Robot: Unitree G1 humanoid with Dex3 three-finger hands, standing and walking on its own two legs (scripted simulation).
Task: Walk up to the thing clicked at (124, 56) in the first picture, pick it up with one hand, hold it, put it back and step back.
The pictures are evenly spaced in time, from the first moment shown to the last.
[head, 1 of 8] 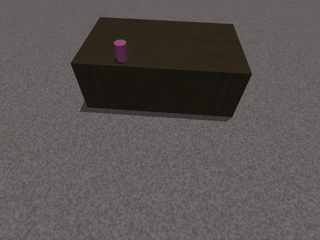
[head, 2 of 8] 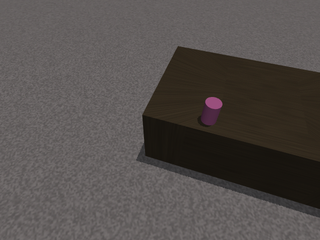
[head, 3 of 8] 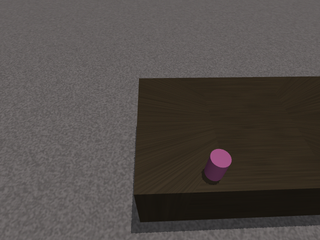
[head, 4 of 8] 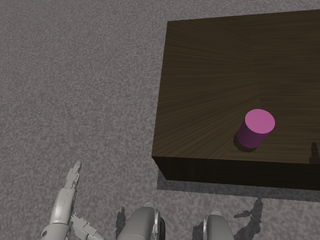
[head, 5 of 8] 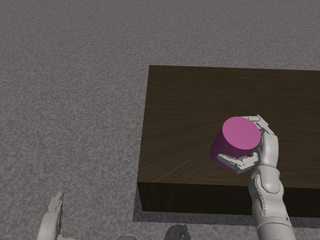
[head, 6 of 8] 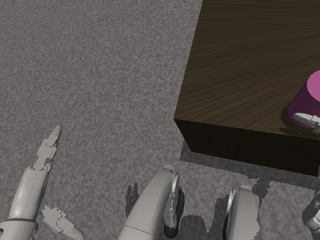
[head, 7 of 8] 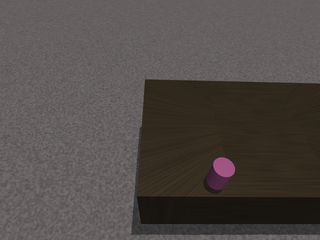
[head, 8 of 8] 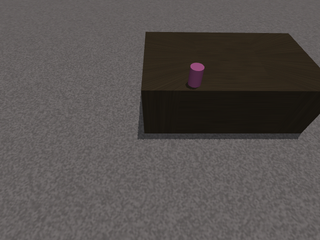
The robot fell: no
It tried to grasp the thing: yes
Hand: right
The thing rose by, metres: 0.28
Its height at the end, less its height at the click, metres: +0.00
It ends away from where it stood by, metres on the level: 0.02
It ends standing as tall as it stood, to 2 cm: yes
